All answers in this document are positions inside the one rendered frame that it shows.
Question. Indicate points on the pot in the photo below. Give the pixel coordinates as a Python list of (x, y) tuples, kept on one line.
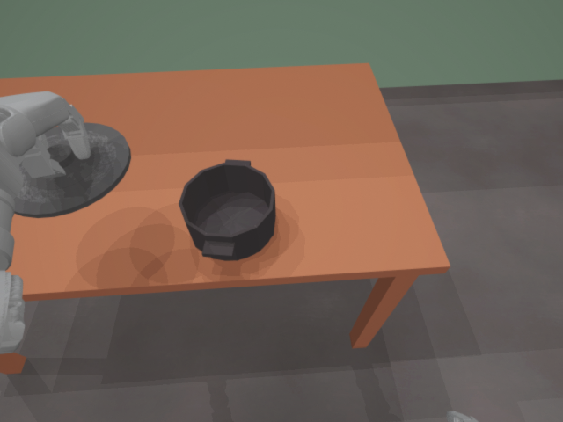
[(229, 210)]

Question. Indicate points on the knob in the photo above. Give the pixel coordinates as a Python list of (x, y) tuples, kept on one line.
[(63, 154)]

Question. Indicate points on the left robot hand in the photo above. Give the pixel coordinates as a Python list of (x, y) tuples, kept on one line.
[(47, 110)]

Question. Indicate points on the robot left upper arm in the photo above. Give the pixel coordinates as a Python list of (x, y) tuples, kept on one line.
[(12, 308)]

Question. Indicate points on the robot left forearm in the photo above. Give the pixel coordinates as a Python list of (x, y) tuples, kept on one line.
[(17, 136)]

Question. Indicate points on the lid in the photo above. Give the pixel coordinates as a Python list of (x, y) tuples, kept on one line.
[(86, 180)]

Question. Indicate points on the table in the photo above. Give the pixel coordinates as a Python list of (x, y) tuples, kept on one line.
[(347, 204)]

